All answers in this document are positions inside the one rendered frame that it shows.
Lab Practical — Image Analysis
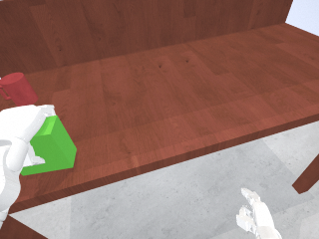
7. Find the table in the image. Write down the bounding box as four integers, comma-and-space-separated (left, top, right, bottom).
0, 0, 319, 239

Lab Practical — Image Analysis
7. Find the robot right hand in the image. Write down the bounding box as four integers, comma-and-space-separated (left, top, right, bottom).
236, 187, 275, 234

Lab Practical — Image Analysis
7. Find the robot left hand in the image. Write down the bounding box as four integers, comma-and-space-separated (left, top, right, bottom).
0, 105, 56, 167

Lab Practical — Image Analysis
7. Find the right robot forearm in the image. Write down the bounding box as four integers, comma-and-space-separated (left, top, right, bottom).
255, 225, 282, 239

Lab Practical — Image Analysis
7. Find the left robot forearm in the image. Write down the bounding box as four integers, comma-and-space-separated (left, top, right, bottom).
0, 135, 29, 229

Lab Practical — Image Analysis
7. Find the sponge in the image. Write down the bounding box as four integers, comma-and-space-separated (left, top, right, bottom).
20, 116, 77, 176

